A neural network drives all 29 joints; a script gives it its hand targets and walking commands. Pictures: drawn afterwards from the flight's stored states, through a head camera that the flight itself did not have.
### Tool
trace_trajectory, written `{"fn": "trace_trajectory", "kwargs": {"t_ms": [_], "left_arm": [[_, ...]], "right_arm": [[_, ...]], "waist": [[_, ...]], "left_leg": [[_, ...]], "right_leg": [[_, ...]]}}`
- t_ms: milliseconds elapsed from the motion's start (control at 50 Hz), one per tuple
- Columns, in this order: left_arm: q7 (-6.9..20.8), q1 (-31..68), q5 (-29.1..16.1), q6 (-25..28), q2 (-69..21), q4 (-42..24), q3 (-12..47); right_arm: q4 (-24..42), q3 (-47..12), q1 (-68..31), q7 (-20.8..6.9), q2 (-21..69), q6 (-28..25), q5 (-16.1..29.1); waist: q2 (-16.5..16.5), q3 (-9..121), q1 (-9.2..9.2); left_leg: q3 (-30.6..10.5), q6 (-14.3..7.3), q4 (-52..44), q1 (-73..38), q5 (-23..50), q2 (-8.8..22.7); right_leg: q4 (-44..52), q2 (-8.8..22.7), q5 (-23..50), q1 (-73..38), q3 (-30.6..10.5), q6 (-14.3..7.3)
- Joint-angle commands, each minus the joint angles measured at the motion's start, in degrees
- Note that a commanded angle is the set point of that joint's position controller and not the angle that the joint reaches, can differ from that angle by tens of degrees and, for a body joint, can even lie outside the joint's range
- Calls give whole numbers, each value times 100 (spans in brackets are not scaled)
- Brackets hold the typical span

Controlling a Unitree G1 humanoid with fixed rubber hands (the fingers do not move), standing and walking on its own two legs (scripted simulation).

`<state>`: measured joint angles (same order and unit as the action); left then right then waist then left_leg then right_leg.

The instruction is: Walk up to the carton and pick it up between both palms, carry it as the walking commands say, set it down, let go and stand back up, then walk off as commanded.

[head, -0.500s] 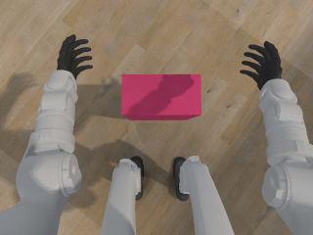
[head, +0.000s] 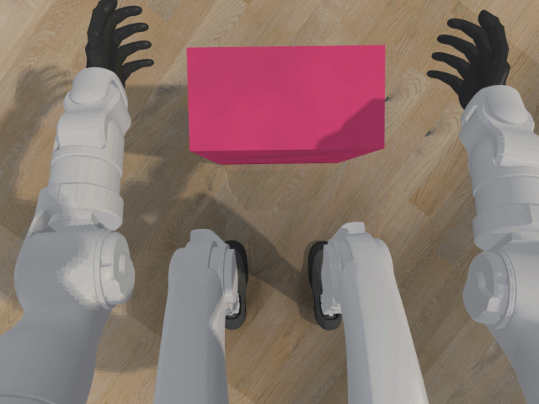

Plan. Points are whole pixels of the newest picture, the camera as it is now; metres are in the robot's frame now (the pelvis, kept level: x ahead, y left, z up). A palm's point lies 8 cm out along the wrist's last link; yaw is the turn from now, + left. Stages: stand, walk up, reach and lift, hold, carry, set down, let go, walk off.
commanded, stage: reach and lift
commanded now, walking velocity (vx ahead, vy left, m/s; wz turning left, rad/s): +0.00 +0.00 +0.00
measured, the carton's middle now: (281, 120) +0.50 -0.02 -0.32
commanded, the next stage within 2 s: none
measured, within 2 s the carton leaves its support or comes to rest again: neither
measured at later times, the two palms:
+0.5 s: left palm (153, 104) +0.52 +0.20 -0.25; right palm (417, 113) +0.49 -0.24 -0.25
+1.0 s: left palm (161, 102) +0.52 +0.18 -0.25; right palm (411, 112) +0.49 -0.23 -0.25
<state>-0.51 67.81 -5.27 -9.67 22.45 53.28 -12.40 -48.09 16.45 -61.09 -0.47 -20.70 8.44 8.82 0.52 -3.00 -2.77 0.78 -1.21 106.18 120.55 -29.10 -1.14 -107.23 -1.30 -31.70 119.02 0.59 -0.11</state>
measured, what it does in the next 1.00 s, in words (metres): lowers itself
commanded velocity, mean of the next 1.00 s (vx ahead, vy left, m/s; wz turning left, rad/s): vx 0.00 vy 0.00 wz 0.00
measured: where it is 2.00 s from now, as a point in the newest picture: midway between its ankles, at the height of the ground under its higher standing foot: (279, 299)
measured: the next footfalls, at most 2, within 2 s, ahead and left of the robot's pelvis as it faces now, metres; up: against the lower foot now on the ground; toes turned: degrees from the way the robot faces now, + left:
none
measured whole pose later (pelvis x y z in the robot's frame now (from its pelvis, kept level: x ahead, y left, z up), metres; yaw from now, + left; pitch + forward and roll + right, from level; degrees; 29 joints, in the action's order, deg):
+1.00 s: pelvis -0.02 +0.00 -0.09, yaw -1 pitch +34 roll -1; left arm -4.5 77.1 -11.9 -2.7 23.1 64.4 -5.7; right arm -60.6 8.3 -72.8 5.2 -20.4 2.8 13.5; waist -0.1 -18.9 -2.0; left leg 0.8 -1.1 124.6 127.6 -31.1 -0.2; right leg -125.2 -1.4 -32.9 126.5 1.6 -0.7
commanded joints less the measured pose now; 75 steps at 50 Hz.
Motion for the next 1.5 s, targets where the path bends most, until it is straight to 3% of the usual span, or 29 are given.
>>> {"fn": "trace_trajectory", "kwargs": {"t_ms": [0, 440, 520, 840, 1180, 1260, 1480], "left_arm": [[-42, 1359, -52, 177, 770, -500, -45], [-282, 2093, -668, 714, 1074, 283, 432], [-334, 2208, -743, 725, 1163, 137, 501], [-384, 2168, -674, 776, 856, 541, 560], [-551, 2450, -624, 872, 420, 551, 775], [-546, 2568, -757, 891, 85, 508, 1035], [-456, 2986, -1000, 936, -835, 493, 1511]], "right_arm": [[495, 61, -1123, 46, -885, -181, 33], [-285, -561, -2100, 467, -970, -597, 431], [-184, -618, -2205, 537, -1059, -595, 487], [-621, -702, -2266, 553, -768, -628, 460], [-815, -905, -2599, 727, -375, -799, 457], [-760, -1071, -2714, 751, -111, -835, 494], [-663, -1618, -3242, 640, 846, -858, 728]], "waist": [[218, 5867, -94], [76, 5181, 3], [95, 5632, -15], [64, 4760, 38], [144, 5109, -11], [178, 5149, -112], [165, 5134, -118]], "left_leg": [[27, 141, -367, -3792, 1462, -126], [-113, 141, 1196, -2865, 1296, 86], [-76, 138, 1322, -3098, 1377, 94], [-78, 136, 1140, -2707, 1167, 77], [-94, 161, 969, -2926, 1293, -47], [-95, 169, 935, -2918, 1311, -87], [-91, 129, 849, -2749, 1260, -173]], "right_leg": [[749, -18, 1389, -2301, 182, 101], [-761, 127, 1398, -2206, -43, 115], [-874, 127, 1518, -2558, -26, 108], [-720, 89, 1283, -2086, -27, 132], [-583, -13, 1313, -2056, 28, 133], [-549, -38, 1386, -2129, 38, 122], [-521, -96, 1494, -2259, 31, 107]]}}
